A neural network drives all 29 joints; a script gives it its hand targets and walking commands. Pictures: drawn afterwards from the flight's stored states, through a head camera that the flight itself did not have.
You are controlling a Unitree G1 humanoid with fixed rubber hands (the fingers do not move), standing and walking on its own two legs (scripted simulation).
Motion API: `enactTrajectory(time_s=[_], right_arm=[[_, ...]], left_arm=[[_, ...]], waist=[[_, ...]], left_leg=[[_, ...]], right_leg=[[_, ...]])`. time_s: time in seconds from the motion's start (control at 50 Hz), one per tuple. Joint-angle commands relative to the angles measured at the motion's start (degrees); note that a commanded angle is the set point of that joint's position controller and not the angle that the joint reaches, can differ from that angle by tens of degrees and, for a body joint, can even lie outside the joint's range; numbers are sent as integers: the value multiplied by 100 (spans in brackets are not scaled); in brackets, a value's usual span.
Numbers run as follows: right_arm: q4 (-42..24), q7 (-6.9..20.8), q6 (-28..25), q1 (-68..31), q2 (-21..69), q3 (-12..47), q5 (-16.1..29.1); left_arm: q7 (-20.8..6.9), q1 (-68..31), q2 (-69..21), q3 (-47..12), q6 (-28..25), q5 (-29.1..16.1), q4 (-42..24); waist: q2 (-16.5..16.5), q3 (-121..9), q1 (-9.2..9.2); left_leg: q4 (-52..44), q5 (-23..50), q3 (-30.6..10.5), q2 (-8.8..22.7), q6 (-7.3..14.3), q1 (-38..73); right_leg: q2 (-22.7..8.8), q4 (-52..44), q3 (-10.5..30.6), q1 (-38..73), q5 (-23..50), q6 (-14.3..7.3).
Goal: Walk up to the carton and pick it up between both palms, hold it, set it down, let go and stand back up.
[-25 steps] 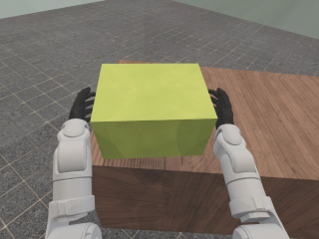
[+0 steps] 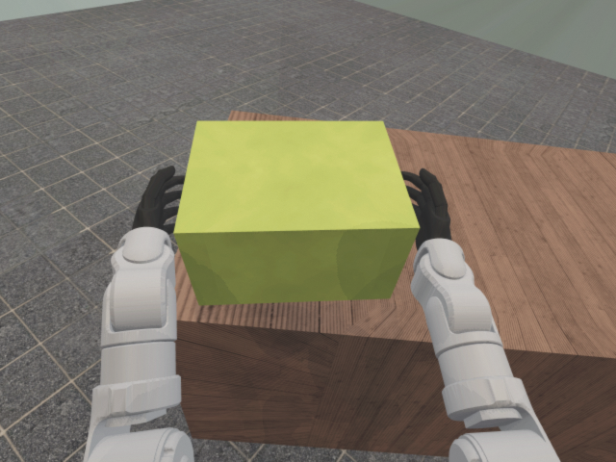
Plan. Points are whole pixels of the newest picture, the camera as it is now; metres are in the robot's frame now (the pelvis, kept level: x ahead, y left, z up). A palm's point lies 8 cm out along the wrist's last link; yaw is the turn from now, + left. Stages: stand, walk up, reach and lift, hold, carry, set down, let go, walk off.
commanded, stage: hold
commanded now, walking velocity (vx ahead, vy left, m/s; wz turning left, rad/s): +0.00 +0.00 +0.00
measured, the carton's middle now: (294, 210) +0.41 +0.01 +0.14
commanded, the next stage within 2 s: none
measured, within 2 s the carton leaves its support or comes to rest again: neither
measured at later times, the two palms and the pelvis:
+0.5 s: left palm (154, 229) +0.35 +0.17 +0.16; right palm (438, 237) +0.34 -0.16 +0.16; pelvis -0.01 +0.00 +0.00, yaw -1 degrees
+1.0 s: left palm (153, 228) +0.35 +0.18 +0.16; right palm (438, 238) +0.34 -0.16 +0.16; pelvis -0.01 +0.00 +0.00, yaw +0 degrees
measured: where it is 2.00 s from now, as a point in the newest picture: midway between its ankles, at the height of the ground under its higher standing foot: outside the picture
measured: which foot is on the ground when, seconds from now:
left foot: down 0.00-1.00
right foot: down 0.00-1.00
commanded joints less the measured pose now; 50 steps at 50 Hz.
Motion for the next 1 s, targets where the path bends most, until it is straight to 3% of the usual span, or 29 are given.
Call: enactTrajectory(time_s=[0.0, 0.04, 0.08, 0.14, 0.22, 0.28, 0.34, 0.42, 0.46, 0.48, 0.5, 0.58, 0.62, 0.64, 0.74, 0.76, 0.8, 0.86, 0.92, 0.98], right_arm=[[-2338, 965, -368, -3848, 2298, 2285, 571], [-2107, 985, -270, -3749, 2203, 2208, 526], [-2155, 999, -248, -3594, 2188, 2180, 512], [-1850, 1056, -156, -3687, 2203, 2036, 430], [-2170, 1114, -232, -4115, 2353, 2135, 507], [-2508, 1078, -307, -4264, 2442, 2360, 626], [-2200, 1045, -204, -4093, 2490, 2247, 478], [-1683, 1092, -152, -4148, 2444, 1898, 264], [-1570, 1115, -179, -4203, 2485, 1870, 221], [-1640, 1090, -221, -4125, 2560, 1884, 218], [-1696, 1069, -247, -4237, 2593, 1939, 210], [-1403, 1114, -310, -4459, 2619, 1773, 70], [-1269, 1165, -382, -4368, 2493, 1660, 67], [-1487, 1174, -464, -4540, 2546, 1720, 84], [-1404, 1112, -485, -4500, 2577, 1797, 140], [-1350, 1110, -465, -4528, 2528, 1751, 88], [-1347, 1120, -481, -4544, 2640, 1785, 102], [-1759, 1060, -512, -4373, 2606, 2064, 310], [-1964, 941, -425, -4121, 2554, 2249, 465], [-1773, 967, -319, -4109, 2436, 2096, 398]], left_arm=[[-892, -3938, -2402, -3158, -749, -1314, -1816], [-917, -3791, -2249, -2929, -695, -1212, -1628], [-919, -3658, -2276, -2969, -657, -1174, -1732], [-975, -3744, -2255, -2758, -521, -1077, -1438], [-943, -4041, -2381, -2903, -554, -1239, -1574], [-820, -4268, -2453, -3214, -707, -1463, -1933], [-874, -4132, -2345, -2925, -685, -1349, -1497], [-984, -4282, -2313, -2649, -577, -1175, -1106], [-1011, -4218, -2304, -2512, -547, -1110, -936], [-1033, -4302, -2334, -2568, -591, -1162, -1130], [-1042, -4388, -2320, -2589, -628, -1183, -1155], [-1009, -4555, -2316, -2468, -660, -1104, -746], [-1006, -4495, -2396, -2518, -662, -1069, -744], [-982, -4505, -2440, -2582, -684, -1096, -789], [-929, -4512, -2463, -2583, -743, -1086, -839], [-957, -4394, -2410, -2466, -680, -1016, -576], [-969, -4608, -2433, -2516, -735, -1084, -797], [-940, -4440, -2458, -2846, -802, -1250, -1235], [-968, -4170, -2365, -2791, -807, -1210, -1374], [-986, -4150, -2325, -2681, -725, -1100, -1156]], waist=[[979, -3633, -200], [787, -3217, -149], [819, -3093, -145], [695, -2534, -65], [741, -2926, 41], [796, -3722, 27], [558, -3338, 40], [544, -2984, 34], [496, -2785, 87], [496, -3015, -4], [467, -3181, 24], [552, -3001, 57], [754, -3024, 12], [774, -3166, 84], [643, -3193, 18], [597, -2949, 59], [636, -3113, 43], [690, -3621, -44], [644, -3714, -42], [675, -3149, -4]], left_leg=[[262, 2688, -19, -161, -469, 1324], [124, 2299, 6, -155, -391, 1168], [60, 2162, -2, -128, -397, 1114], [-227, 1371, 61, -120, -269, 665], [-199, 1384, 81, -122, -239, 672], [91, 2140, 42, -146, -316, 1097], [-46, 1549, 79, -183, -178, 805], [-379, 635, 134, -137, -74, 448], [-391, 585, 174, -181, -31, 335], [-369, 659, 176, -198, -41, 320], [-338, 722, 209, -221, -47, 332], [-406, 374, 211, -202, -2, 259], [-403, 430, 173, -145, -78, 422], [-297, 690, 171, -145, -92, 484], [-219, 958, 175, -169, -90, 563], [-280, 711, 190, -183, -39, 421], [-302, 707, 205, -194, -39, 338], [-20, 1646, 137, -215, -188, 724], [110, 2019, 101, -266, -219, 770], [-132, 1342, 90, -208, -193, 593]], right_leg=[[278, 77, 59, 803, 1932, 169], [268, -1, 56, 676, 1601, 175], [282, -5, 74, 694, 1492, 162], [235, -98, 85, 641, 855, 148], [250, -27, 112, 651, 914, 143], [290, 81, 140, 685, 1533, 151], [211, -22, 193, 676, 1309, 200], [154, -107, 191, 670, 565, 184], [129, -133, 204, 716, 535, 205], [111, -64, 206, 900, 781, 235], [120, -30, 209, 950, 924, 254], [104, -68, 187, 720, 454, 236], [161, -61, 122, 649, 334, 179], [183, -30, 92, 665, 454, 170], [178, -10, 110, 725, 746, 217], [138, -81, 139, 715, 568, 212], [127, -2, 141, 746, 663, 229], [185, 110, 163, 1029, 1537, 237], [190, 138, 187, 1266, 2045, 275], [177, 15, 152, 883, 1254, 229]])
